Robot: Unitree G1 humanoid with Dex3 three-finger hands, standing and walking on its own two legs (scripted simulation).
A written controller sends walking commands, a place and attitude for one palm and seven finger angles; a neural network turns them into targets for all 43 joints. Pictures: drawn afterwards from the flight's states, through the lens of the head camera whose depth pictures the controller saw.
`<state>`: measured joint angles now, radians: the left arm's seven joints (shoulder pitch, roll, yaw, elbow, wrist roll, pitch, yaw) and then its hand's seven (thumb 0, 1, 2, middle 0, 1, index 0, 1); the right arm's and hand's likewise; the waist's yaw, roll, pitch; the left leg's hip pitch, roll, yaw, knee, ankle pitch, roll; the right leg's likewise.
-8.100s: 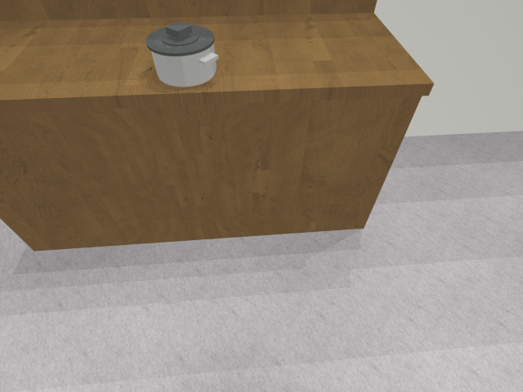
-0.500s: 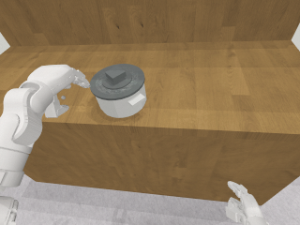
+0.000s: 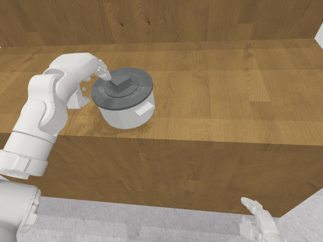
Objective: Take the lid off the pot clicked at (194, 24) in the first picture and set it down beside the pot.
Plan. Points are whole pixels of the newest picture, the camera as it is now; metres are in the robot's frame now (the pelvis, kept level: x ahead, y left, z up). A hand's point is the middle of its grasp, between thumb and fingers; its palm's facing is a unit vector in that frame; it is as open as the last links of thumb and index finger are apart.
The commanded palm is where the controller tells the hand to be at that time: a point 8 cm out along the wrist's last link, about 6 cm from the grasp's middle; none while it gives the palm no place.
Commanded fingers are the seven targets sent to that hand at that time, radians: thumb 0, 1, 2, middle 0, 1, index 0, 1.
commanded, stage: move the open hand above the knob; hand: left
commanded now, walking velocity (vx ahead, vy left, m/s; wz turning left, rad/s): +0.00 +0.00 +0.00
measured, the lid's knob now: (119, 80) +0.51 +0.16 +0.13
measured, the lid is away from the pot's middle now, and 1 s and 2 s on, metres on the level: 0.00 0.00 0.00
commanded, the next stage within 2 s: lower the open fingers around the knob in 1.38 s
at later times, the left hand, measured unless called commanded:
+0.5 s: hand (105, 71) +0.46 +0.17 +0.20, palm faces -0.24 -0.02 -0.97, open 10.0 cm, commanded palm +0.46 +0.16 +0.26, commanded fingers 0.00 -0.34 1.57 -0.86 -0.08 -0.86 -0.08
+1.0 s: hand (112, 62) +0.49 +0.16 +0.20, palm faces -0.25 -0.04 -0.97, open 10.0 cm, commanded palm +0.47 +0.16 +0.26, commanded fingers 0.00 -0.34 1.57 -0.86 -0.08 -0.86 -0.08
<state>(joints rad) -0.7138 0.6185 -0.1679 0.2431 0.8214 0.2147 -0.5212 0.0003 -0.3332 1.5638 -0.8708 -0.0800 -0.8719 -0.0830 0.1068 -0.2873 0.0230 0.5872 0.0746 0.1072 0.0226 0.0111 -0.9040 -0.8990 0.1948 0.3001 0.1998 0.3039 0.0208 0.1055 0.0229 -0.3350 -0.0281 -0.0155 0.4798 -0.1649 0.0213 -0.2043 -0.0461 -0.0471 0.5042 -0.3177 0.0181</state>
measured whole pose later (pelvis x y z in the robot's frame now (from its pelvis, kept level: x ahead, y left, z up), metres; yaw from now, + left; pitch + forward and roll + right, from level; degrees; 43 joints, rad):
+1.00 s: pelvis +0.02 +0.00 +0.00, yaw -2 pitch +5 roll +0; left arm -1.03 0.55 -0.19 0.70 0.89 0.20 -0.48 0.00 -0.33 1.56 -0.87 -0.08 -0.87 -0.08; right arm 0.24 -0.29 0.00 0.64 0.08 0.11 0.01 0.01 -0.90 -0.90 0.19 0.30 0.20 0.30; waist -0.07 0.08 -0.02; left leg -0.36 -0.01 0.01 0.46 -0.19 0.02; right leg -0.24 -0.03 -0.02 0.47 -0.32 0.01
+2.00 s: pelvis +0.01 +0.00 +0.00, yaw -1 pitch +5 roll +0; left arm -1.05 0.51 -0.24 0.80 0.89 0.23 -0.49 0.00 -0.33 1.56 -0.87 -0.08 -0.86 -0.08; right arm 0.24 -0.29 0.00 0.65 0.07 0.10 -0.01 0.01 -0.90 -0.90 0.20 0.30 0.20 0.30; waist -0.07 0.06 -0.01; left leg -0.38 -0.02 -0.01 0.48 -0.18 0.02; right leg -0.24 -0.04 -0.03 0.48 -0.32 0.02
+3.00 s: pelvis +0.02 +0.00 +0.00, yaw -1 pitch +5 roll +0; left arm -1.02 0.49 -0.24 0.81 0.89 0.22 -0.47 0.00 0.05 1.01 -0.58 -0.89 -0.59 -0.89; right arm 0.22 -0.28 0.00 0.66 0.07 0.11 -0.01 0.01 -0.90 -0.90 0.20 0.30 0.20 0.30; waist -0.07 0.06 -0.02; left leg -0.38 -0.01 -0.01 0.48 -0.19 0.02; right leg -0.24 -0.03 -0.03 0.48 -0.32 0.01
